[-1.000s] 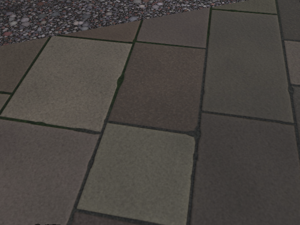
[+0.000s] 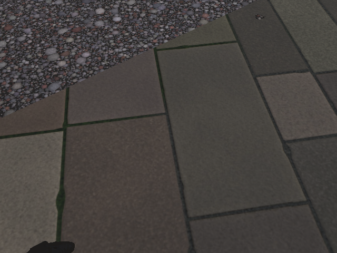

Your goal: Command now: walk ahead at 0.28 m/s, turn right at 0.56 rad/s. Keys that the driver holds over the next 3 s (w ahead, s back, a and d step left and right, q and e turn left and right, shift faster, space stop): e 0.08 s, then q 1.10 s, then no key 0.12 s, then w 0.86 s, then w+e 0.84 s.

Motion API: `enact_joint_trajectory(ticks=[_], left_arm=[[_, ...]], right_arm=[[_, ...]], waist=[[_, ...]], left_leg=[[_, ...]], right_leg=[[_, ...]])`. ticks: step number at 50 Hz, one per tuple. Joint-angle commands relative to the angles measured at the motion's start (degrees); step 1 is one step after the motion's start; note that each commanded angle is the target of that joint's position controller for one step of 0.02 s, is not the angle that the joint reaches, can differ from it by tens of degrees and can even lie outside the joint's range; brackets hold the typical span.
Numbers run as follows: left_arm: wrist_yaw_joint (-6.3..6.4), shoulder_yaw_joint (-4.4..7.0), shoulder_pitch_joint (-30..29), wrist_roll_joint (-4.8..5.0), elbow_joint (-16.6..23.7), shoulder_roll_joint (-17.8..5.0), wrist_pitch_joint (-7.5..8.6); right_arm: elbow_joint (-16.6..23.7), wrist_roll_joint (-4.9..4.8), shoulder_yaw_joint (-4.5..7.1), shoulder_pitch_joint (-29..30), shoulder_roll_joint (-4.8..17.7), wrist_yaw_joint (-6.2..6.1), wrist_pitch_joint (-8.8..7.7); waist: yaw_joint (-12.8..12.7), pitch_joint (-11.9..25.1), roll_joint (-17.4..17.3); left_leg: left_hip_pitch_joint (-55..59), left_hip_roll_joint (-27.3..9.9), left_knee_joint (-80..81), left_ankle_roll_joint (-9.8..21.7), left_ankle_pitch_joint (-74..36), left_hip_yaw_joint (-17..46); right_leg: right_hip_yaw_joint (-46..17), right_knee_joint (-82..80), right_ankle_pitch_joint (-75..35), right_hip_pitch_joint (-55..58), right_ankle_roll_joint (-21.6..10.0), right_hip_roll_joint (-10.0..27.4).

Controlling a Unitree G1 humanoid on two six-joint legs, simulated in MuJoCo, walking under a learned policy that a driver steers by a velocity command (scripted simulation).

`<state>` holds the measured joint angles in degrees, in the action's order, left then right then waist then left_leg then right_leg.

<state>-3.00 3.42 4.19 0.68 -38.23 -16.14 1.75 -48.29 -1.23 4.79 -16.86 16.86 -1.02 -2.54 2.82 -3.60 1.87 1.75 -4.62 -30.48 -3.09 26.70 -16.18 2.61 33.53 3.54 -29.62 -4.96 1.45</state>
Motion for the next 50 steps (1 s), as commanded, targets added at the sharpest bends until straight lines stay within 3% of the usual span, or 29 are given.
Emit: enact_joint_trajectory(ticks=[1, 2, 3, 4, 5, 6, 8, 11, 14, 16, 19, 23, 25, 27, 28, 29, 30, 31, 32, 33, 34, 35, 39, 43, 48, 50], left_arm=[[1.83, 6.0, 14.6, -1.52, 1.7, -20.9, -0.12], [1.1, 5.11, 15.8, -1.13, 3.5, -16.6, 0.19], [0.82, 4.3, 13.0, -0.66, 3.3, -13.8, 0.68], [0.97, 3.79, 10.2, 0.46, 3.0, -11.4, 0.82], [1.41, 2.98, 7.1, 0.57, 3.3, -8.8, 0.64], [1.71, 2.31, 5.3, -0.36, 3.9, -7.4, 0.55], [1.87, 1.83, 4.4, -1.54, 3.1, -6.7, 1.1], [2.47, 0.81, 3.8, -2.04, 0.5, -4.7, 1.81], [3.15, 0.76, 2.7, -2.73, -1.2, -5.4, 1.38], [3.42, 1.05, 2.9, -2.96, -2.3, -6.8, 0.87], [4.01, 1.73, 4.1, -2.08, -3.6, -8.5, -0.6], [5.03, 2.02, 4.2, -1.14, -3.7, -8.2, -2.51], [5.45, 2.31, 3.3, -0.66, -3.3, -8.6, -3.28], [5.88, 2.58, 2.1, 0.29, -3.1, -8.9, -3.93], [5.92, 2.63, 3.7, 0.6, -3.7, -8.5, -3.77], [5.6, 2.3, 3.5, -1.11, -2.2, -6.7, -2.97], [5.29, 1.6, -1.1, -2.88, 0.2, -4.4, -2.19], [4.75, 1.9, -2.4, -2.32, 0.0, -5.8, -1.67], [4.39, 2.26, -1.7, -0.8, -0.5, -6.4, -1.66], [4.61, 2.36, -1.1, -0.44, -1.3, -6.2, -1.8], [4.95, 2.64, -1.3, -0.73, -1.4, -6.9, -2.05], [5.05, 2.71, -1.1, -0.67, -1.4, -6.7, -2.18], [5.1, 2.3, -1.1, -0.31, -1.2, -5.3, -2.0], [4.78, 2.27, -1.8, -0.3, -0.9, -5.5, -1.78], [3.88, 2.71, -0.8, 0.01, -0.6, -6.6, -0.68], [3.38, 3.08, 2.3, 0.06, -1.3, -6.8, 0.06]], right_arm=[[7.7, 2.84, -0.99, -5.4, 1.5, 0.3, -1.78], [6.8, 1.14, -0.04, -0.9, 7.5, 0.76, -2.63], [8.7, -0.48, 0.22, 4.2, 8.3, 0.67, -2.74], [8.4, 0.34, 0.04, 5.5, 7.5, -0.11, -2.58], [7.4, 1.15, 0.26, 4.8, 7.9, -0.72, -1.95], [6.8, 1.0, 0.52, 3.1, 8.4, -0.78, -0.97], [5.4, 1.02, 0.24, 0.0, 6.5, -0.91, 0.38], [4.6, 1.21, -0.59, 0.4, 3.9, -1.14, 1.07], [4.7, 0.78, -0.97, 3.8, 3.8, -0.78, 1.47], [5.4, 0.35, -0.58, 6.1, 5.2, -0.6, 1.8], [7.2, 0.27, 0.05, 8.4, 6.6, -0.38, 2.33], [8.5, 0.32, 0.03, 8.7, 5.1, 0.52, 2.77], [8.4, -0.03, -0.04, 7.6, 4.3, 1.29, 2.62], [7.5, -0.19, 0.12, 4.7, 4.1, 2.13, 2.28], [7.6, 0.23, 0.75, 3.8, 6.2, 2.06, 2.1], [8.2, 0.87, 2.45, 2.2, 12.6, 1.32, 2.06], [8.4, 1.67, 3.28, 0.1, 16.2, 0.98, 2.08], [8.9, 2.25, 2.27, -1.5, 12.6, 0.97, 1.61], [9.1, 1.93, 2.15, 1.2, 11.6, 0.85, 1.15], [9.6, 1.0, 2.2, 3.9, 10.9, 0.58, 1.12], [10.1, 0.05, 1.89, 5.7, 10.1, 0.2, 1.43], [10.4, -0.1, 1.69, 6.4, 9.8, -0.15, 1.89], [11.2, 0.32, 2.23, 5.9, 11.1, -0.87, 3.11], [12.0, 0.41, 2.5, 7.1, 12.0, -1.15, 3.98], [13.1, 0.25, 2.31, 9.4, 11.6, -0.74, 4.6], [13.9, -0.34, 2.05, 11.5, 11.0, -0.96, 4.9]], waist=[[-2.6, 23.4, 14.8], [-8.3, 30.6, 3.8], [-7.7, 22.7, 1.8], [-5.7, 15.4, -2.0], [-3.8, 12.1, -1.8], [-2.0, 11.5, -0.3], [-0.5, 12.3, 0.8], [-0.2, 12.3, 2.0], [-1.9, 10.8, 3.2], [-3.2, 8.8, 3.3], [-4.5, 5.9, 3.2], [-4.7, 5.9, 2.8], [-3.9, 7.0, 3.0], [-1.7, 8.1, 3.2], [-1.1, 8.7, 1.4], [-2.3, 10.8, -9.8], [-0.5, 11.1, -19.9], [1.6, 15.0, -11.7], [0.0, 12.9, -8.7], [-1.2, 11.4, -6.4], [-1.7, 10.3, -6.1], [-2.5, 10.3, -7.2], [-2.2, 10.2, -8.6], [-1.7, 9.8, -10.2], [-1.7, 8.8, -12.3], [-3.8, 8.7, -12.5]], left_leg=[[-37.1, 7.5, -49.8, -1.8, 14.6, 10.6], [-38.6, 5.7, -53.3, -0.9, 13.5, 21.6], [-41.8, 3.6, -51.1, 0.4, 8.1, 21.4], [-42.4, 1.4, -46.3, 0.6, 3.3, 20.6], [-40.1, -0.7, -42.8, 0.4, 0.0, 20.2], [-35.1, -1.7, -41.4, 0.5, -2.0, 20.3], [-29.8, -1.4, -38.5, -0.1, -5.0, 19.2], [-27.2, -2.2, -27.8, -1.0, -10.9, 19.6], [-24.5, -2.5, -17.4, -1.2, -17.2, 19.5], [-24.9, -1.9, -14.3, -1.0, -17.2, 19.1], [-30.1, -1.3, -14.2, -0.5, -10.2, 18.7], [-32.3, -0.3, -13.4, 0.1, -3.2, 17.1], [-29.5, 1.2, -9.1, 0.9, -4.0, 15.0], [-22.6, 3.5, 2.0, 2.8, -13.5, 12.5], [-17.2, 2.8, 8.1, 4.8, -24.8, 15.4], [-6.9, -6.5, 7.7, 9.2, -48.2, 28.8], [1.1, -17.5, 7.0, 20.6, -69.3, 43.8], [3.3, -17.5, 7.0, 23.7, -66.7, 42.4], [2.8, -14.3, 6.4, 21.2, -63.2, 37.7], [1.8, -11.3, 6.3, 18.4, -59.0, 34.8], [0.6, -10.3, 6.8, 17.1, -56.5, 33.9], [-1.8, -8.8, 7.3, 16.6, -56.1, 32.8], [-3.0, -6.7, 7.5, 16.2, -52.7, 33.0], [-7.2, -5.9, 7.1, 15.8, -46.5, 35.7], [-9.2, -4.8, 5.4, 14.9, -40.3, 42.1], [-10.4, -2.8, 3.4, 12.7, -35.6, 43.8]], right_leg=[[-38.7, -3.9, -34.6, 49.4, -19.8, 19.0], [-40.7, -8.1, -31.1, 49.4, -20.0, 19.7], [-32.4, -9.2, -28.9, 43.5, -17.4, 17.3], [-26.6, -10.0, -25.4, 35.1, -14.2, 13.8], [-22.4, -11.1, -24.8, 28.1, -12.4, 12.6], [-19.6, -12.7, -26.4, 22.2, -11.7, 11.6], [-15.3, -14.4, -31.6, 16.9, -11.7, 10.8], [-8.9, -15.7, -32.1, 15.8, -10.3, 9.1], [-5.8, -17.6, -23.2, 16.0, -8.4, 8.5], [-6.6, -18.9, -16.0, 17.1, -8.5, 9.8], [-9.3, -18.2, -11.0, 22.0, -9.7, 13.2], [-10.5, -14.2, -17.5, 28.3, -10.1, 16.3], [-9.0, -11.1, -23.7, 29.9, -9.0, 16.2], [-5.6, -6.0, -25.4, 29.0, -5.9, 14.0], [-3.1, -1.5, -19.9, 26.1, -2.1, 11.1], [2.5, 10.8, -5.1, 14.8, 3.0, 5.2], [2.1, 23.2, 31.3, -2.6, 7.3, -4.7], [-5.6, 31.8, 36.1, -5.8, 7.4, -3.7], [-6.7, 34.3, 32.2, -8.1, 7.4, -2.4], [-6.7, 33.2, 28.4, -9.6, 7.7, -1.7], [-7.1, 31.3, 25.3, -9.7, 8.2, -0.8], [-6.9, 30.5, 23.1, -7.1, 8.9, -1.1], [-6.2, 21.0, 18.3, -4.1, 10.6, -2.7], [-6.8, 13.1, 16.1, 1.4, 11.0, -3.4], [-7.6, 3.4, 16.5, 6.9, 9.6, -4.4], [-6.8, -7.4, 9.9, 12.6, 8.3, -4.5]])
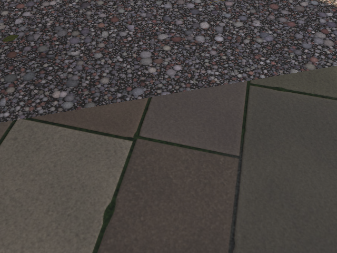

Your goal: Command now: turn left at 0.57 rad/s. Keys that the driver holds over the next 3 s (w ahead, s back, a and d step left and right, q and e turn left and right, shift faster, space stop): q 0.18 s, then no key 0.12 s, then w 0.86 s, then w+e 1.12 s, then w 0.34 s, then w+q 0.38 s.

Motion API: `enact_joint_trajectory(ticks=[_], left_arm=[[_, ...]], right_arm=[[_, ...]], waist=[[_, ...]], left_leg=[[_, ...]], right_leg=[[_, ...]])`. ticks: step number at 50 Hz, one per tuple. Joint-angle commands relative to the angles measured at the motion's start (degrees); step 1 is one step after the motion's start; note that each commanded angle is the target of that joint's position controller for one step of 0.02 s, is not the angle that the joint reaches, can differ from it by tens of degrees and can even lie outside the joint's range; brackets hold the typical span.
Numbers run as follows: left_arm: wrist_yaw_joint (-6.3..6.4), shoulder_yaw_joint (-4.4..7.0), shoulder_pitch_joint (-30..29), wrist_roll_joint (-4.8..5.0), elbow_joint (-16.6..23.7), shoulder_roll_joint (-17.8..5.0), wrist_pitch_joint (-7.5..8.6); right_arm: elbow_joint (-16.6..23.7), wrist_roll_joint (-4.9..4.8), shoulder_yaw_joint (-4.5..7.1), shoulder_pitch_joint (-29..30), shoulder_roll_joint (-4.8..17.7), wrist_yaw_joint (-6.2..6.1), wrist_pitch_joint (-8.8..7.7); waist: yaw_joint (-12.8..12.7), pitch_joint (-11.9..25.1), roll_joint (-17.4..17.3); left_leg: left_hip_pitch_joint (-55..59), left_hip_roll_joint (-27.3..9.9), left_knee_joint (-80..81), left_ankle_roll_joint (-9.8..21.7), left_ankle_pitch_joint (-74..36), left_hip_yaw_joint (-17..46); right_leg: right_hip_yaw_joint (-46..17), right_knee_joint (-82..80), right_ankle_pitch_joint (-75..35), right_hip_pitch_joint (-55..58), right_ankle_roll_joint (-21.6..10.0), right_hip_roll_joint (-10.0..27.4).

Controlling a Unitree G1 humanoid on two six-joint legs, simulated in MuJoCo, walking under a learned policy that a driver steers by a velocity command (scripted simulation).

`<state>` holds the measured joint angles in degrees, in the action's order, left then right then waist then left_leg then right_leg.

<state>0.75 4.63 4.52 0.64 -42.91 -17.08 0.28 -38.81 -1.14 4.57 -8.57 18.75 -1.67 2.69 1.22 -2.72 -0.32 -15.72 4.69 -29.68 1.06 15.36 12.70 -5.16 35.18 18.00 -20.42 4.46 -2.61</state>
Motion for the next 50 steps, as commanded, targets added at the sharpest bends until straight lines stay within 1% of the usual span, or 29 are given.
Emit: enact_joint_trajectory(ticks=[1, 2, 3, 4, 5, 7, 9, 12, 15, 18, 20, 21, 22, 23, 24, 25, 26, 29, 32, 35, 39, 42, 44, 45, 46, 47, 48, 49, 50], left_arm=[[-0.41, 2.25, 3.7, -0.13, 2.7, -6.6, 1.8], [-0.06, 3.03, 5.3, -1.09, 3.1, -10.2, 1.72], [0.04, 3.55, 4.1, -2.45, 3.2, -14.0, 1.16], [-0.02, 2.92, 4.5, -2.94, 3.8, -11.3, 1.42], [0.23, 1.92, 2.0, -2.49, 4.7, -8.1, 1.58], [0.74, 1.28, -1.2, -1.13, 5.1, -6.1, 1.2], [1.49, 1.04, 0.1, -1.11, 4.7, -6.4, 0.65], [1.9, 1.33, 4.1, -1.34, 3.7, -7.4, 0.03], [1.14, 1.83, 2.8, -0.8, 3.8, -9.3, -0.29], [0.03, 1.91, 4.7, 0.39, 2.7, -10.3, -0.33], [-0.6, 1.32, 4.2, 1.2, 2.0, -9.8, -0.13], [-0.97, 0.58, 4.9, 1.0, 1.3, -8.0, 0.24], [-1.49, -0.69, 4.4, 0.03, 1.2, -4.4, 0.91], [-2.2, -2.17, 2.8, -1.73, 3.5, 0.5, 1.89], [-1.52, -0.55, -2.4, 0.12, 6.0, -5.2, 2.62], [-1.31, 0.67, -2.4, 1.43, 5.9, -8.5, 2.91], [-1.47, 0.94, -0.5, 1.59, 4.7, -8.7, 3.11], [-1.91, 0.94, 0.8, 0.23, 2.8, -6.9, 4.06], [-2.43, 0.12, -0.4, 0.08, 2.8, -4.4, 4.41], [-2.91, -0.84, -4.7, 0.26, 4.3, -2.7, 4.49], [-4.03, -1.42, -8.9, 0.74, 6.2, -2.9, 4.87], [-4.56, -1.12, -7.7, 0.71, 6.6, -4.6, 5.33], [-3.94, 0.15, -0.6, 0.46, 5.0, -7.1, 5.31], [-3.28, 1.45, 8.5, 0.47, 2.4, -9.5, 5.13], [-2.58, 2.34, 18.7, 0.01, 0.6, -13.3, 4.81], [-3.15, 2.82, 21.4, -0.55, -0.7, -16.8, 4.85], [-3.11, 1.2, 19.4, 0.2, -0.3, -10.7, 5.1], [-2.77, 0.52, 15.2, 0.13, 0.1, -8.8, 5.06], [-2.61, 0.23, 11.6, -0.19, 0.6, -8.1, 4.95]], right_arm=[[4.8, -0.54, 1.97, 3.4, 8.3, -0.53, -0.27], [5.0, 0.38, 1.18, 0.9, 5.6, -0.5, -0.41], [5.8, 0.33, 0.92, -2.4, 4.1, -0.41, -0.88], [5.2, 1.05, 2.31, -3.6, 9.1, -0.34, -1.36], [4.1, 0.32, 3.45, -3.7, 11.6, -0.14, -1.19], [2.7, 0.13, 3.52, -3.8, 9.9, -0.41, -0.03], [3.9, -0.33, 2.68, -2.2, 7.0, 0.02, 0.38], [6.1, -0.13, 1.52, 1.4, 4.5, 0.14, -0.01], [6.5, 0.61, 0.52, 1.3, 3.1, 0.57, -0.19], [5.6, 0.15, 0.23, -0.1, 3.4, 1.23, -0.23], [3.3, 0.3, 0.13, -4.4, 2.8, 1.77, -0.74], [1.9, 0.26, 0.28, -7.0, 3.2, 1.73, -1.02], [0.9, 0.08, 0.59, -11.2, 4.4, 1.42, -1.35], [0.7, 0.69, 1.65, -15.0, 10.1, 0.77, -1.62], [0.7, 1.56, 2.66, -16.5, 13.6, 1.58, -3.07], [1.0, 1.55, 1.66, -13.3, 10.1, 1.8, -4.54], [0.9, 1.26, 0.79, -11.1, 7.3, 1.74, -5.62], [0.8, 1.16, -0.09, -9.8, 5.0, 1.31, -6.64], [0.2, 1.09, 0.1, -11.4, 4.9, 1.07, -6.91], [-1.0, 0.86, 0.56, -13.4, 6.3, 1.0, -6.83], [-3.0, 0.2, 1.07, -16.2, 7.6, 1.06, -6.62], [-4.0, -0.24, 1.49, -16.1, 8.4, 0.86, -6.21], [-4.1, 0.0, 1.63, -14.9, 9.2, 0.65, -5.67], [-4.2, 0.33, 1.08, -15.4, 8.1, 0.44, -5.36], [-2.9, 1.69, -0.3, -16.6, 5.1, 0.25, -5.37], [-2.0, 0.63, -2.16, -24.0, -2.3, 0.73, -6.51], [-2.6, -0.8, -0.85, -18.1, 4.5, 1.02, -7.63], [-0.8, -1.98, -0.04, -12.5, 6.9, 1.42, -8.21], [-0.4, -1.35, -0.38, -10.0, 6.3, 1.28, -8.58]], waist=[[-3.0, 7.9, -9.3], [-1.8, 10.2, -1.3], [1.5, 7.8, 14.4], [0.1, 8.2, 13.2], [0.7, 6.7, 9.1], [0.9, 4.4, 7.1], [-0.4, 3.6, 8.2], [-3.1, 5.5, 9.6], [-3.1, 7.1, 10.3], [-3.7, 6.6, 10.7], [-1.1, 4.5, 9.3], [0.2, 4.3, 7.8], [2.0, 5.7, 3.7], [2.1, 7.5, -11.3], [5.3, 2.8, -12.9], [3.6, -2.2, -9.6], [2.1, -4.5, -10.4], [0.8, -3.7, -7.6], [1.3, -1.6, -5.5], [2.9, -2.4, -5.9], [3.8, -4.6, -5.6], [1.9, -4.0, -6.2], [-2.7, 1.8, -7.1], [-6.8, 8.2, -6.2], [-10.3, 17.4, 0.5], [-5.2, 25.6, 18.6], [-7.9, 20.7, 12.5], [-7.0, 11.9, 9.5], [-5.2, 7.7, 3.9]], left_leg=[[4.4, -10.0, 0.9, 6.3, -18.2, 14.3], [-1.6, -6.0, -7.3, 3.3, -4.2, 9.8], [-14.2, 4.2, -18.1, -0.3, 21.2, -0.7], [-16.4, 0.3, -32.2, -2.9, 24.9, -2.0], [-16.6, -1.6, -37.6, -3.7, 20.5, -2.3], [-17.9, -2.9, -40.7, -5.3, 13.4, -4.2], [-18.0, -3.3, -39.8, -6.4, 9.6, -7.0], [-17.5, -4.1, -30.6, -7.0, 9.9, -8.3], [-9.8, -5.4, -19.7, -6.3, 10.7, -10.6], [-2.4, -4.5, -9.0, -4.3, 8.3, -14.1], [7.3, -3.2, 3.0, -1.3, 0.7, -16.3], [13.4, -2.7, 6.5, 0.2, 0.8, -16.2], [21.3, -7.5, 8.1, 1.8, 1.9, -9.2], [27.4, -21.1, 11.5, 7.4, 4.7, 10.1], [18.8, -27.7, 18.9, 16.2, 14.0, 23.6], [16.5, -26.0, 20.9, 16.1, 21.1, 21.4], [15.6, -22.9, 21.7, 13.9, 21.6, 16.6], [16.3, -18.4, 23.1, 10.5, 5.2, 6.6], [16.9, -16.5, 23.2, 10.2, -5.9, -0.3], [14.3, -15.6, 23.4, 9.9, -9.4, -4.2], [14.5, -18.1, 22.8, 10.1, -10.5, -4.7], [18.1, -20.1, 19.9, 8.8, -17.5, -4.7], [18.9, -18.4, 9.9, 7.0, -38.3, -7.3], [15.2, -15.6, -1.4, 5.4, -44.2, -9.7], [2.7, -12.4, -19.8, 3.2, -28.2, -11.3], [-16.9, -1.0, -38.9, -0.3, 15.3, -8.6], [-23.2, -3.2, -44.9, 0.3, 17.3, -2.6], [-26.9, -6.2, -45.4, 1.1, 12.4, -4.9], [-25.2, -9.2, -43.0, 1.4, 7.2, -6.8]], right_leg=[[0.6, -14.9, -12.0, 8.6, -2.3, 1.3], [-7.9, -15.8, -19.4, 16.2, -5.9, 11.5], [-22.0, -16.6, -33.7, 18.7, -15.5, 22.6], [-26.3, -17.1, -34.3, 15.9, -21.7, 28.0], [-19.9, -16.6, -31.0, 13.9, -20.6, 24.8], [-10.3, -16.4, -23.3, 12.7, -16.1, 18.3], [-4.9, -17.2, -25.1, 12.5, -16.2, 16.0], [-3.9, -16.9, -27.6, 17.8, -18.0, 17.0], [-2.0, -16.3, -29.2, 16.4, -18.2, 17.8], [-2.7, -19.2, -6.7, 12.0, -17.6, 17.4], [-2.4, -18.8, 4.9, 5.4, -15.7, 16.4], [-1.1, -16.6, 7.5, 1.5, -13.6, 14.9], [2.1, -9.0, 9.0, -4.4, -10.0, 12.1], [10.7, 9.8, 14.8, -16.7, -4.4, 5.1], [6.2, 19.6, 18.5, -24.0, -3.9, 3.6], [3.3, 24.2, 13.4, -26.9, -4.6, 6.6], [2.6, 24.6, 7.6, -27.6, -5.3, 7.7], [3.1, 22.2, -4.7, -26.1, -5.1, 8.8], [4.5, 15.3, -12.2, -24.0, -3.3, 8.2], [5.5, 5.6, -17.5, -19.5, -2.2, 6.9], [6.0, -1.5, -18.2, -16.6, -3.7, 5.7], [5.9, -4.6, -14.6, -13.6, -6.4, 5.0], [8.6, -5.9, -12.6, -2.1, -8.9, 1.8], [9.3, -5.8, -13.4, 11.2, -10.7, 1.0], [-3.1, -3.8, -12.1, 29.6, -14.5, 11.7], [-33.4, -13.1, 7.0, 44.4, -23.2, 24.3], [-37.1, -19.8, 13.9, 40.5, -21.1, 23.4], [-28.4, -20.3, 11.0, 33.2, -18.9, 22.2], [-22.2, -21.0, 3.8, 25.4, -17.9, 20.2]])
Over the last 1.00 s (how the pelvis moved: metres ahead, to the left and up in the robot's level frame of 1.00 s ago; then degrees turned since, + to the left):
0.18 0.02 0.02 20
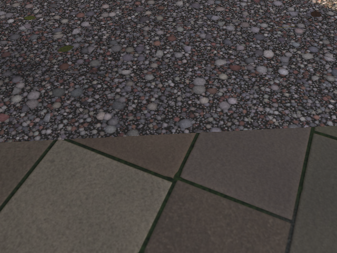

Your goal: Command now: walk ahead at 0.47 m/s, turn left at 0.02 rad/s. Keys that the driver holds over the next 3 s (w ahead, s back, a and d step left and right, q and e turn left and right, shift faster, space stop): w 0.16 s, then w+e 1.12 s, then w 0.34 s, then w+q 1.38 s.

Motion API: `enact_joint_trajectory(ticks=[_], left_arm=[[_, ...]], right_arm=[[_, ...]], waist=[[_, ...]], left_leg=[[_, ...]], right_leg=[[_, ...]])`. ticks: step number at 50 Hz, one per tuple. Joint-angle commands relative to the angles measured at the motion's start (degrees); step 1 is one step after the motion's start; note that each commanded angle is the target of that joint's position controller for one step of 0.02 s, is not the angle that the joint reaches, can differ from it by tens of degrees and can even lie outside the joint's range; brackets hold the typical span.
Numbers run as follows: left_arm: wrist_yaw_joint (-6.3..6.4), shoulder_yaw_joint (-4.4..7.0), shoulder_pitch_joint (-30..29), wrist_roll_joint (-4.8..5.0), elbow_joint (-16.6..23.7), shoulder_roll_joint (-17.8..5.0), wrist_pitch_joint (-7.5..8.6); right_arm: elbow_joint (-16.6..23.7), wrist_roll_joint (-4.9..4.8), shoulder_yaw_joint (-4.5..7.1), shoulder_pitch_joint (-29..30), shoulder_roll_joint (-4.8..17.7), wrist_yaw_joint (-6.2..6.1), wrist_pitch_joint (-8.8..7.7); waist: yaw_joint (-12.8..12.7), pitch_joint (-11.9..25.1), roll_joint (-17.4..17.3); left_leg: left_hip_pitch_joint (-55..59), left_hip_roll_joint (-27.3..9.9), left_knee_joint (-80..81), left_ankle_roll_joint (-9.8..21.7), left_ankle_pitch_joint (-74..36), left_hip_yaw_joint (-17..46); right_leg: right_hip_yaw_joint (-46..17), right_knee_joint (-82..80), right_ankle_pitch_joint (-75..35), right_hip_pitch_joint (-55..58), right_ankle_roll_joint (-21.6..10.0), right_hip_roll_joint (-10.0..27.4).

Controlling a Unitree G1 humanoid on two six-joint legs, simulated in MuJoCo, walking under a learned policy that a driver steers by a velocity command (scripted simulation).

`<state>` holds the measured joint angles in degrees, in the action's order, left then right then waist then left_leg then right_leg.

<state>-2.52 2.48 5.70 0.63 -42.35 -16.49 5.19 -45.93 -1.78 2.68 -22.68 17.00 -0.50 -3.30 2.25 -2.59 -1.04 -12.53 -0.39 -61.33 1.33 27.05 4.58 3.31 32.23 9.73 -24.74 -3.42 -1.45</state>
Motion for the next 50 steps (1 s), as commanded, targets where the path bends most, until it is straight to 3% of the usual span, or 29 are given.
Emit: enact_joint_trajectory(ticks=[1, 2, 4, 6, 9, 13, 16, 18, 19, 20, 21, 22, 23, 24, 25, 26, 27, 29, 33, 38, 43, 45, 46, 47, 48, 49, 50], left_arm=[[0.63, 2.09, 8.1, -0.68, 0.4, -7.4, 0.04], [0.69, 1.76, 6.8, -1.43, 0.6, -6.4, 0.27], [0.72, 1.75, 6.3, -0.98, 0.1, -6.0, 0.95], [0.9, 1.9, 6.8, -0.47, -0.9, -6.7, 1.46], [1.52, 2.1, 9.0, -0.22, -2.0, -7.7, 1.18], [2.29, 2.5, 13.7, 0.58, -3.5, -9.6, 0.0], [2.64, 2.73, 16.6, 1.09, -4.5, -10.0, -1.02], [3.03, 3.05, 16.8, 1.11, -4.8, -10.4, -1.65], [3.15, 3.26, 16.6, 1.01, -4.8, -10.7, -1.93], [3.2, 3.29, 15.7, 0.87, -4.7, -10.8, -2.21], [3.11, 2.67, 15.7, 0.31, -4.5, -9.2, -2.31], [3.01, 1.16, 15.5, -1.07, -2.5, -5.1, -2.28], [2.82, -0.43, 23.8, 0.39, -0.8, 0.8, -1.24], [2.84, 0.89, 21.6, 1.85, -2.0, -5.6, -0.93], [2.89, 1.99, 16.2, 2.5, -0.8, -8.8, -1.01], [3.07, 2.03, 13.4, 1.96, -0.2, -8.3, -1.18], [3.02, 2.28, 11.9, 1.25, 0.2, -7.7, -1.47], [2.62, 2.37, 13.0, 1.48, 0.4, -5.7, -2.81], [2.48, 1.98, 9.4, 0.78, 2.9, -3.3, -4.44], [0.64, 1.27, 1.7, 0.66, 5.4, -2.1, -3.71], [-0.58, 1.57, -4.3, 0.56, 8.9, -3.3, -4.05], [-0.64, 2.6, -1.8, 0.33, 9.3, -5.1, -4.46], [-0.48, 3.77, 4.0, 0.44, 8.1, -6.9, -4.73], [0.19, 5.74, 13.8, 0.71, 5.3, -10.1, -5.02], [1.44, 7.58, 21.6, 1.19, 3.5, -15.8, -5.63], [1.19, 7.41, 17.8, 1.08, 5.4, -20.3, -4.5], [0.41, 5.85, 18.0, 0.98, 6.6, -14.7, -3.22]], right_arm=[[6.6, 0.4, 1.71, 5.4, 7.5, 0.06, -2.59], [6.2, 0.6, 1.76, 4.0, 6.7, 0.19, -2.15], [5.4, 0.69, 1.45, 2.3, 4.8, 0.17, -1.07], [6.2, 1.28, 1.25, 4.6, 4.1, -0.09, -0.3], [8.2, 1.86, 0.88, 11.0, 3.5, -0.08, -0.77], [10.5, 1.49, 0.14, 20.0, 1.7, 1.05, -2.27], [11.9, 0.99, 0.35, 24.0, 2.6, 2.1, -2.97], [11.9, 0.96, 0.96, 23.2, 4.3, 2.44, -3.35], [11.6, 0.94, 1.31, 21.7, 5.1, 2.42, -3.52], [10.7, 0.94, 1.96, 17.7, 6.2, 2.24, -3.71], [8.7, 1.14, 3.26, 10.0, 8.7, 1.76, -3.8], [7.8, 2.3, 4.3, 0.3, 12.6, 1.11, -3.62], [6.7, 2.86, 5.09, -1.6, 16.5, 1.4, -2.94], [7.3, 2.43, 3.61, -0.9, 10.0, 1.56, -2.87], [7.4, 2.05, 2.66, 2.4, 6.9, 1.35, -2.83], [7.3, 2.18, 2.2, 5.6, 5.8, 1.34, -2.81], [6.9, 2.28, 1.86, 8.0, 4.3, 1.37, -2.78], [6.3, 2.66, 1.89, 10.4, 3.6, 1.24, -3.36], [4.4, 2.35, 2.94, 10.7, 5.7, 0.8, -4.04], [3.0, 2.01, 3.77, 9.5, 8.2, 0.13, -3.01], [1.2, 0.33, 4.8, 6.8, 10.6, 0.09, -1.28], [1.3, -0.41, 5.34, 7.5, 12.4, 0.0, -0.53], [1.4, -0.86, 5.43, 8.3, 12.8, 0.04, -0.06], [1.7, -0.85, 4.87, 8.6, 11.5, 0.0, 0.18], [3.0, 1.49, 3.3, 6.9, 7.5, -0.11, -0.15], [6.2, 2.84, 1.19, 3.1, 1.1, 0.27, -1.7], [6.8, 0.47, 2.1, 10.1, 6.9, 0.78, -3.36]], waist=[[-4.7, 4.7, 3.4], [-2.9, 4.5, 5.0], [-1.4, 4.0, 5.7], [-1.2, 1.4, 4.9], [-2.9, -0.7, 3.5], [-6.2, -1.8, 2.8], [-7.0, -1.9, 3.6], [-5.5, -1.1, 4.8], [-4.4, -0.2, 5.7], [-1.8, 1.9, 6.2], [2.0, 7.4, 5.4], [5.6, 17.6, -0.5], [1.0, 24.9, -18.2], [3.1, 22.2, -12.8], [3.4, 14.0, -8.4], [2.0, 9.8, -4.6], [0.7, 6.3, -4.3], [-1.6, 4.1, -6.0], [-2.3, 0.7, -3.2], [0.2, -1.1, -1.6], [1.3, -2.9, -1.8], [-1.2, 0.0, -3.3], [-4.9, 3.5, -3.3], [-9.9, 8.6, -1.9], [-11.6, 13.2, 7.4], [-4.3, 19.4, 17.8], [-9.0, 20.4, 8.7]], left_leg=[[-26.6, -5.9, -8.2, 0.8, -7.9, 0.7], [-23.2, -7.3, -6.8, 0.7, -10.4, 1.2], [-21.0, -8.0, -4.5, -0.2, -11.8, 0.4], [-23.2, -8.5, -0.6, -1.6, -14.2, -0.4], [-26.5, -8.6, 9.8, -3.0, -23.3, -1.1], [-22.4, -5.0, 25.2, -3.7, -32.5, -3.2], [-21.2, -3.4, 30.6, -3.3, -32.1, -2.1], [-18.8, -2.8, 33.2, -2.2, -28.8, -1.2], [-16.2, -2.3, 33.6, -1.5, -26.3, -1.5], [-10.1, -1.3, 35.1, -0.3, -24.5, -2.6], [1.7, -1.7, 35.4, 1.6, -24.6, -3.1], [18.7, -12.0, 32.4, 5.1, -23.5, 6.8], [35.4, -24.6, 38.8, 13.4, -11.0, 33.0], [32.7, -23.5, 43.3, 12.6, -2.7, 36.4], [26.0, -21.7, 43.8, 10.3, -4.0, 26.4], [19.0, -19.4, 44.8, 9.2, -10.4, 19.6], [13.3, -17.2, 46.5, 8.8, -15.4, 14.3], [7.0, -15.3, 50.1, 8.7, -20.0, 7.3], [5.0, -16.0, 53.8, 10.2, -26.3, -0.7], [7.4, -14.6, 54.1, 8.6, -29.0, -10.4], [15.2, -16.9, 50.3, 6.6, -33.8, -14.0], [17.2, -16.9, 42.7, 5.4, -51.3, -15.8], [16.4, -15.8, 34.0, 4.5, -59.1, -17.3], [10.8, -13.4, 21.2, 2.5, -58.8, -19.0], [-4.8, -10.0, 1.8, -0.7, -32.6, -19.3], [-26.3, 1.9, -14.8, -3.6, 9.2, -8.7], [-32.1, 0.2, -18.6, -2.5, 7.2, 0.7]], right_leg=[[-25.9, -19.2, 6.1, 23.6, -9.9, 16.8], [-22.8, -20.7, 2.9, 19.8, -9.8, 15.3], [-18.8, -23.6, -0.7, 16.0, -10.9, 14.1], [-15.4, -25.8, -3.8, 13.6, -11.5, 13.8], [-11.8, -26.8, -7.9, 14.6, -10.8, 12.4], [-9.7, -25.2, -9.5, 15.8, -9.0, 10.8], [-12.4, -21.7, -9.0, 20.1, -8.4, 12.8], [-14.7, -18.5, -9.9, 23.0, -7.1, 14.4], [-15.5, -16.4, -12.0, 23.8, -6.6, 14.7], [-15.1, -11.8, -17.5, 23.4, -5.6, 13.7], [-13.1, -2.1, -20.3, 20.5, -3.8, 10.3], [-10.3, 15.4, -8.1, 10.6, -1.5, 5.9], [-7.0, 34.1, 22.9, -10.3, 1.8, -2.0], [-12.2, 41.1, 23.2, -16.2, 1.9, 1.0], [-11.3, 42.5, 18.1, -18.9, 1.8, 3.3], [-10.0, 41.3, 13.5, -17.3, 2.2, 5.7], [-10.0, 38.5, 10.6, -15.9, 2.5, 7.1], [-9.6, 35.8, 7.6, -11.2, 3.0, 8.9], [-9.3, 28.6, 2.5, -14.2, 4.2, 9.8], [-5.3, 12.9, -10.1, -12.4, 3.5, 8.7], [-1.8, 5.6, -4.9, -12.3, 0.5, 7.0], [1.4, 5.0, 1.0, -6.2, -1.8, 3.5], [3.2, 3.6, 2.0, 1.6, -3.4, 0.8], [3.6, 0.8, -1.1, 15.8, -5.5, -2.1], [-11.3, -0.5, -3.0, 32.2, -9.4, 6.6], [-45.7, -10.0, 12.5, 44.8, -20.1, 18.4], [-49.7, -16.8, 17.2, 44.5, -18.9, 20.3]])
Over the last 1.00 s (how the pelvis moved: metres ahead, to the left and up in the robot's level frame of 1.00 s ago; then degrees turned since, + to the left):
0.23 0.01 -0.01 12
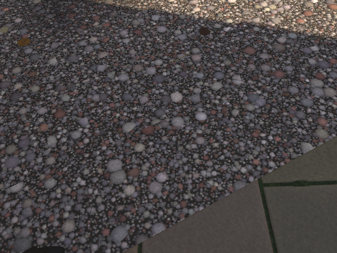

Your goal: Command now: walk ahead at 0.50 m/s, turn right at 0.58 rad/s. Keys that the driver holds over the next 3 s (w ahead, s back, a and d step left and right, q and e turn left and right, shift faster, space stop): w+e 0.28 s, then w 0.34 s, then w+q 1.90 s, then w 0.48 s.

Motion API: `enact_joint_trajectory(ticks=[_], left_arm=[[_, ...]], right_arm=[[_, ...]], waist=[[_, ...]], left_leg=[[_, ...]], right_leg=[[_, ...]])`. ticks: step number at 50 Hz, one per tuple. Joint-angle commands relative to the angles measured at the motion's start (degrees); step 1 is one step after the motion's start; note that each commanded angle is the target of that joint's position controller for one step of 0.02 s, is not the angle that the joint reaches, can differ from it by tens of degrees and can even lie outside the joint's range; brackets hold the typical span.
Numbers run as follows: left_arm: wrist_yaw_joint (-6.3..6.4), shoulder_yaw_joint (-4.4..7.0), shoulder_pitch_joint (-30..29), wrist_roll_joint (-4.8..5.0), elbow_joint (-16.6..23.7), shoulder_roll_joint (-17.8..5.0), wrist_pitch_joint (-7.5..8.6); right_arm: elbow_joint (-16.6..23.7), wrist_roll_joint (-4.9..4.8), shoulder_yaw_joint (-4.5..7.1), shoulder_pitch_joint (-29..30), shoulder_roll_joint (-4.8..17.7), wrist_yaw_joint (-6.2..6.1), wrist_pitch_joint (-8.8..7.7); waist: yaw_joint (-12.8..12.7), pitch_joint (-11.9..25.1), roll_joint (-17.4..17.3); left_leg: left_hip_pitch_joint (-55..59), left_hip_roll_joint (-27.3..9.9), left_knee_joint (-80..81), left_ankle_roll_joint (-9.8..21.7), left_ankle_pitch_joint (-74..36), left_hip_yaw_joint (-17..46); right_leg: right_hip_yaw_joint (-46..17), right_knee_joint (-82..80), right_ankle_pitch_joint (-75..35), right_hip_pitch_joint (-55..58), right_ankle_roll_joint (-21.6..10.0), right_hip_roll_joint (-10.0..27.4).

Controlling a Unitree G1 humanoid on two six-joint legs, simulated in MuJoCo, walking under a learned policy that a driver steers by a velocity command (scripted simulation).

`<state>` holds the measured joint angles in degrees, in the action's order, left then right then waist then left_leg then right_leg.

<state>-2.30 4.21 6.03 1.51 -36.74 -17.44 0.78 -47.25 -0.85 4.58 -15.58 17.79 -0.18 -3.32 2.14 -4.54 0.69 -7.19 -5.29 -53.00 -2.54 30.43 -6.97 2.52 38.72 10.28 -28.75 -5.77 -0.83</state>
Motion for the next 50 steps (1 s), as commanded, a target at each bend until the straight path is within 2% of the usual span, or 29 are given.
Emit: enact_joint_trajectory(ticks=[1, 2, 3, 5, 7, 13, 15, 18, 20, 21, 22, 23, 24, 25, 26, 27, 28, 29, 31, 34, 36, 41, 43, 45, 46, 47, 48, 49, 50], left_arm=[[0.0, 3.23, 16.0, -0.22, 0.2, -11.0, 2.16], [0.06, 2.66, 12.8, -0.13, 0.3, -9.4, 2.57], [0.3, 2.14, 9.3, -0.43, 0.9, -7.7, 2.6], [0.92, 1.66, 6.9, -1.34, 2.2, -6.6, 2.76], [1.67, 1.87, 8.2, -1.02, 1.5, -7.4, 3.04], [3.42, 2.33, 13.4, -0.4, -1.0, -8.8, 2.35], [3.47, 2.32, 14.7, -0.38, -1.7, -8.7, 2.22], [3.54, 1.89, 16.1, -0.43, -2.8, -6.9, 2.05], [3.52, 2.07, 15.9, -0.65, -3.3, -7.3, 1.69], [3.45, 2.06, 14.8, -0.61, -3.2, -7.2, 1.52], [3.23, 1.61, 13.8, -0.54, -2.8, -6.0, 1.48], [3.17, 0.5, 16.0, -1.33, -1.8, -3.6, 1.51], [3.05, -0.72, 25.1, -0.02, -2.5, 0.2, 2.08], [3.21, -0.22, 22.6, 0.72, -2.9, -4.4, 2.52], [3.31, 0.69, 14.3, 0.8, -1.7, -7.8, 2.6], [3.39, 0.52, 9.9, 0.1, -0.4, -7.4, 2.65], [3.18, 0.48, 7.8, -0.75, 0.4, -6.5, 2.87], [2.85, 0.49, 8.3, -1.0, 0.5, -5.6, 2.95], [2.48, 0.07, 9.2, -0.72, 0.2, -3.6, 2.85], [2.4, -1.02, 3.8, -1.77, 2.5, -1.4, 3.45], [1.94, -1.54, 0.1, -1.61, 3.1, -0.5, 4.08], [0.76, -0.91, -5.8, -0.82, 4.3, -2.5, 5.37], [0.56, -0.19, -4.7, -0.68, 4.1, -4.2, 5.96], [0.9, 1.13, 3.2, -0.86, 1.6, -6.4, 6.35], [1.25, 1.94, 10.6, -1.77, 0.4, -8.8, 6.6], [1.44, 3.44, 15.7, -2.57, -0.9, -13.7, 5.81], [1.1, 2.93, 17.0, -1.68, -1.6, -10.3, 5.17], [1.15, 1.87, 14.1, -1.27, -1.5, -7.0, 5.06], [1.18, 1.17, 10.3, -1.38, -1.2, -5.1, 5.08]], right_arm=[[9.4, -1.96, 0.57, 6.3, 7.7, 0.68, -4.2], [8.8, -0.89, 0.39, 6.3, 7.1, 0.2, -4.67], [8.2, 0.7, 0.72, 5.8, 7.3, -0.21, -4.67], [7.9, 1.26, 0.98, 4.2, 7.1, -0.03, -3.53], [8.1, 1.77, 0.62, 5.0, 5.6, -0.06, -2.54], [11.5, 1.41, -0.82, 17.1, 2.2, 0.79, -2.77], [11.8, 0.75, -0.73, 18.6, 2.7, 1.45, -3.29], [11.6, 0.71, -0.21, 18.4, 4.3, 2.56, -4.15], [11.5, 0.61, 0.27, 16.7, 5.2, 2.67, -4.51], [10.6, 0.67, 0.82, 13.3, 6.0, 2.52, -4.74], [9.0, 1.07, 1.71, 7.4, 7.6, 2.27, -5.08], [8.6, 1.97, 2.47, -0.3, 10.9, 1.92, -5.19], [6.2, 1.48, 3.54, -6.3, 14.2, 2.21, -4.52], [5.2, -0.36, 2.34, -7.9, 9.2, 2.61, -4.31], [5.7, -0.34, 1.41, -4.9, 6.1, 2.38, -4.02], [6.3, 0.39, 0.81, -1.6, 5.2, 2.24, -3.57], [6.2, 0.67, 0.3, 0.4, 4.1, 2.14, -3.36], [6.2, 1.15, -0.14, 1.4, 3.3, 1.94, -3.41], [5.5, 0.86, -0.26, 1.4, 3.3, 1.8, -3.5], [4.2, -0.11, 0.44, -0.3, 6.5, 1.26, -3.09], [3.5, -0.61, 0.88, -1.4, 8.0, 0.81, -2.44], [1.6, -1.17, 0.91, -5.7, 8.2, 0.56, -1.28], [1.7, -1.03, 1.0, -5.7, 8.3, 0.35, -0.86], [2.2, -1.1, 0.91, -4.4, 7.6, 0.2, -0.61], [3.5, -0.38, 0.06, -3.6, 5.3, 0.29, -0.6], [4.8, -0.91, -1.74, -11.2, -0.5, 0.45, -1.14], [5.3, -1.81, -1.41, -9.7, 2.3, 0.13, -1.37], [5.9, -2.37, 0.03, -5.1, 6.6, -0.04, -1.13], [6.2, -2.1, 0.39, -2.9, 6.8, -0.23, -0.63]], waist=[[-8.3, 14.4, 5.3], [-5.8, 10.4, 1.2], [-3.6, 8.0, 0.7], [-1.4, 7.7, 2.4], [-1.3, 7.0, 1.5], [-5.5, 3.8, 3.6], [-6.1, 3.9, 4.0], [-6.2, 3.9, 4.7], [-5.0, 3.1, 6.4], [-3.0, 4.1, 7.0], [0.2, 7.7, 5.5], [2.3, 16.8, -1.0], [-0.1, 23.9, -18.5], [2.0, 20.5, -15.3], [3.5, 11.9, -7.8], [2.4, 7.6, -3.4], [1.0, 4.5, -2.8], [-0.6, 4.4, -4.2], [-1.7, 4.6, -6.0], [-0.8, 3.5, -4.9], [0.3, 3.6, -4.4], [1.7, 4.2, -5.5], [0.0, 4.6, -6.0], [-4.7, 7.3, -6.3], [-8.2, 13.3, -2.9], [-6.9, 22.6, 11.6], [-8.0, 21.9, 15.1], [-8.2, 13.9, 9.8], [-6.4, 10.0, 6.3]], left_leg=[[-41.1, 3.0, -24.9, 2.7, -2.0, 11.5], [-38.5, 0.5, -20.3, 3.2, -6.9, 11.5], [-34.4, -1.1, -15.4, 2.9, -10.3, 11.8], [-29.1, -2.0, -11.5, 1.9, -14.0, 12.0], [-28.3, -1.2, -6.9, 0.2, -16.6, 10.8], [-24.6, 3.6, 17.2, -1.6, -36.0, 9.8], [-21.7, 4.6, 19.7, -1.2, -38.7, 9.7], [-22.5, 4.0, 21.5, 1.2, -35.3, 10.8], [-21.1, 4.2, 22.9, 3.1, -28.9, 10.2], [-16.7, 5.2, 24.8, 4.4, -27.3, 8.8], [-8.1, 5.2, 27.0, 6.3, -29.0, 8.3], [8.0, -4.4, 25.0, 11.2, -29.8, 18.6], [26.9, -15.5, 30.0, 21.2, -19.3, 43.8], [26.6, -16.8, 35.7, 21.0, -6.3, 52.0], [19.5, -14.8, 36.5, 18.5, -5.7, 44.4], [12.1, -12.7, 37.1, 17.2, -10.9, 37.6], [6.4, -10.8, 38.4, 17.0, -16.6, 33.2], [3.2, -8.9, 39.7, 16.2, -20.0, 29.8], [0.8, -6.9, 41.9, 16.0, -24.7, 25.3], [-1.5, -6.2, 43.9, 17.1, -31.1, 21.8], [-2.9, -4.4, 43.8, 16.0, -31.8, 18.9], [-1.9, -4.8, 39.8, 13.7, -30.7, 19.6], [-1.5, -5.7, 36.5, 12.5, -28.5, 21.9], [-2.5, -3.0, 26.5, 9.9, -32.7, 21.2], [-7.0, 0.3, 14.3, 8.2, -28.5, 19.2], [-26.7, 6.9, -3.8, 4.4, -11.4, 12.0], [-35.1, 5.5, -12.7, 4.2, 1.4, 13.1], [-37.9, 3.2, -15.8, 4.5, -2.4, 14.2], [-36.4, 1.2, -15.0, 4.5, -6.4, 13.3]], right_leg=[[-41.4, -23.8, 13.1, 42.8, -14.3, 18.5], [-34.7, -23.2, 6.9, 35.2, -12.3, 15.9], [-29.4, -23.2, 0.4, 28.3, -11.0, 13.5], [-25.5, -25.3, -7.2, 22.3, -10.9, 11.4], [-21.8, -26.0, -13.1, 19.3, -11.3, 10.2], [-17.1, -25.1, -9.2, 15.5, -7.0, 5.5], [-18.2, -24.1, -7.4, 15.5, -6.6, 6.3], [-21.7, -19.6, -8.4, 21.8, -6.3, 9.6], [-23.6, -16.9, -13.0, 24.7, -5.7, 11.0], [-23.3, -13.6, -19.5, 25.2, -4.9, 10.1], [-21.1, -5.6, -25.3, 24.5, -3.6, 6.8], [-18.1, 9.5, -15.4, 16.3, -1.3, 3.1], [-12.1, 29.1, 16.9, -4.0, 3.4, -5.9], [-14.5, 35.9, 22.5, -13.4, 3.5, -3.9], [-14.1, 37.8, 17.6, -16.2, 3.3, -1.4], [-11.8, 36.5, 13.6, -15.3, 3.3, 0.9], [-10.9, 32.9, 10.9, -14.2, 3.5, 3.0], [-10.4, 29.3, 8.8, -11.1, 3.6, 5.0], [-8.5, 23.6, 8.1, -8.6, 4.1, 6.2], [-6.1, 11.1, 4.1, -7.9, 5.9, 6.5], [-5.3, 1.9, -3.6, -4.1, 6.6, 5.1], [-5.8, -7.7, -11.9, 3.1, 6.7, 2.1], [-5.7, -9.6, -9.8, 7.4, 5.4, 1.8], [-6.9, -14.1, -10.1, 17.9, 2.8, 2.8], [-10.0, -14.2, -8.0, 28.7, 0.3, 7.7], [-28.7, -14.6, 0.9, 49.4, -8.1, 20.9], [-39.4, -20.4, 12.9, 48.1, -9.9, 23.6], [-33.8, -22.2, 15.5, 41.4, -7.7, 21.6], [-27.9, -23.8, 10.5, 35.2, -6.3, 19.7]])
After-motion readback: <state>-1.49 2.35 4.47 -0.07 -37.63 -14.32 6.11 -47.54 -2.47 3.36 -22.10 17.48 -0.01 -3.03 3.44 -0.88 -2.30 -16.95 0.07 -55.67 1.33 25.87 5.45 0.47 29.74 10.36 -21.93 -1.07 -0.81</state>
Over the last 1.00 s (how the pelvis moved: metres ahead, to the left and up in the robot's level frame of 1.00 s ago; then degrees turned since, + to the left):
0.52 -0.06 -0.01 -26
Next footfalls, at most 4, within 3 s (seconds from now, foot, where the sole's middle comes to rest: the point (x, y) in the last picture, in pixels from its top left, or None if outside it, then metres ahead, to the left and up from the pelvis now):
0.44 left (153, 251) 0.44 0.09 -0.75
0.92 right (227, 203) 0.62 -0.21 -0.75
1.42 left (163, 152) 0.89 0.04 -0.79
1.90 right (178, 99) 1.25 -0.05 -0.82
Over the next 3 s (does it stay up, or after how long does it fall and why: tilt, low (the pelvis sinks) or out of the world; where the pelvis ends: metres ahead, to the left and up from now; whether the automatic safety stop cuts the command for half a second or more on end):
stays up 1.57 0.35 -0.09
